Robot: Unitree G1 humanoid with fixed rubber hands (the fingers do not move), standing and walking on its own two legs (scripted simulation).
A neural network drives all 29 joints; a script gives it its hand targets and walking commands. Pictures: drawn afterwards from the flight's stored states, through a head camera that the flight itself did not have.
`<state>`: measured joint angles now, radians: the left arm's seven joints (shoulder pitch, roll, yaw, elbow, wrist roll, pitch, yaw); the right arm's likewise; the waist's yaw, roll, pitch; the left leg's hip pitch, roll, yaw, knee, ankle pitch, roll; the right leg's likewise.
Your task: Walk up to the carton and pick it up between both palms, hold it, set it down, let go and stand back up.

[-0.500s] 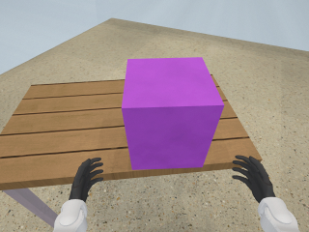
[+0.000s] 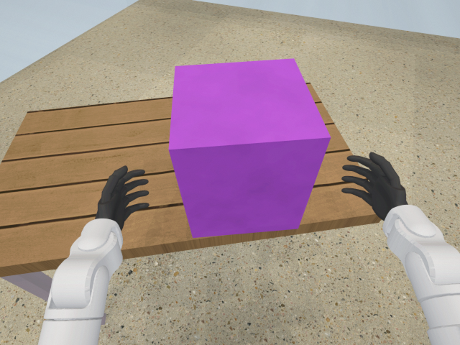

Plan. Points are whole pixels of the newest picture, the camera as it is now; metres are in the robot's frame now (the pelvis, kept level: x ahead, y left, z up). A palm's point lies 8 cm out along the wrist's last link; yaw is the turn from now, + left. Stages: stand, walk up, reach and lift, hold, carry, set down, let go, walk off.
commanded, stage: reach and lift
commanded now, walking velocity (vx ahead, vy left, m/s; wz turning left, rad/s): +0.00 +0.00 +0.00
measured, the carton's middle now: (240, 152) +0.47 +0.00 +0.05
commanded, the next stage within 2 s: none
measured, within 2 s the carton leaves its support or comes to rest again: neither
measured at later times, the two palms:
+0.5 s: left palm (104, 163) +0.36 +0.21 +0.15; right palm (392, 148) +0.38 -0.24 +0.16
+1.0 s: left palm (95, 115) +0.41 +0.22 +0.21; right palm (397, 94) +0.43 -0.24 +0.22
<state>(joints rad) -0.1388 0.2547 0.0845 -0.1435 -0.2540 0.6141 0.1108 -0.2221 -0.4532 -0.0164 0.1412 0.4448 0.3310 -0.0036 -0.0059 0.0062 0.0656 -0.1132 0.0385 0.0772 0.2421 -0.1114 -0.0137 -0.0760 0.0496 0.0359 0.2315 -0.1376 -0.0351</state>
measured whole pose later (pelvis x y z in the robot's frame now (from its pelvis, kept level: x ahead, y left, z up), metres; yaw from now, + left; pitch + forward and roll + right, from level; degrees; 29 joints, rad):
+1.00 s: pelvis -0.01 +0.01 +0.00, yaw +1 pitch +8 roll -1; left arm -0.87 0.43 0.03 0.41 -0.37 0.71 0.14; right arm -1.02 -0.56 0.02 0.82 0.44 0.47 0.05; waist -0.02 0.00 -0.12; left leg -0.35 0.03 0.04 0.31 -0.11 0.00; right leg -0.30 0.04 0.01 0.29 -0.13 -0.02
